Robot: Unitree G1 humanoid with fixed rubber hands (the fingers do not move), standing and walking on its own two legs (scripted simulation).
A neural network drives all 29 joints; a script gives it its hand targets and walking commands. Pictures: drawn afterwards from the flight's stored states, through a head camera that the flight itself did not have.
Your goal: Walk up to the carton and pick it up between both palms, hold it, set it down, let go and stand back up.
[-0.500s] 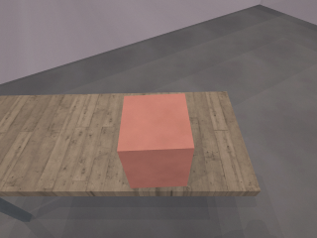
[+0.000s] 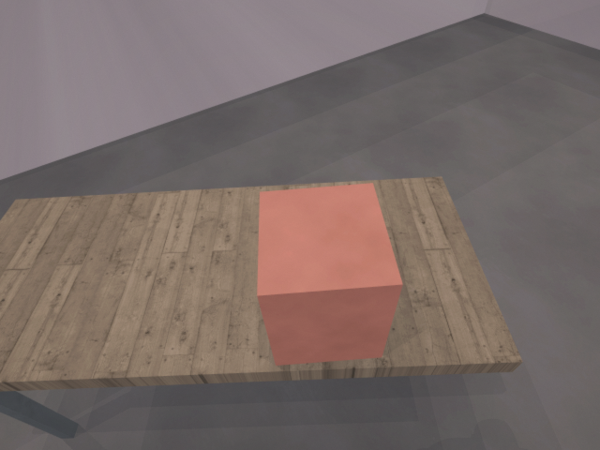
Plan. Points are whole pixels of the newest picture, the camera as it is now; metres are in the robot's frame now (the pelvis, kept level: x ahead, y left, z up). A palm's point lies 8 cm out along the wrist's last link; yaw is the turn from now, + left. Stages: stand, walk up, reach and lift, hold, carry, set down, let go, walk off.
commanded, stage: walk up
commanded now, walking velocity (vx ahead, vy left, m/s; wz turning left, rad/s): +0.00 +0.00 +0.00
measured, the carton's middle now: (322, 277) +0.42 -0.02 -0.08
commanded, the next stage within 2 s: stand in 0.12 s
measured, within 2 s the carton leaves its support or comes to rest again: neither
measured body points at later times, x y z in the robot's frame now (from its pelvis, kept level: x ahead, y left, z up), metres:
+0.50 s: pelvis -0.03 +0.00 +0.00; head +0.01 +0.00 +0.45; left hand +0.05 +0.25 -0.15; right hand +0.07 -0.23 -0.15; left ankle +0.00 +0.09 -0.74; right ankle -0.03 -0.12 -0.74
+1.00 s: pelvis +0.01 -0.01 +0.00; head +0.04 -0.02 +0.44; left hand +0.18 +0.21 -0.11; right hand +0.17 -0.24 -0.12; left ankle +0.00 +0.09 -0.74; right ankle -0.03 -0.12 -0.74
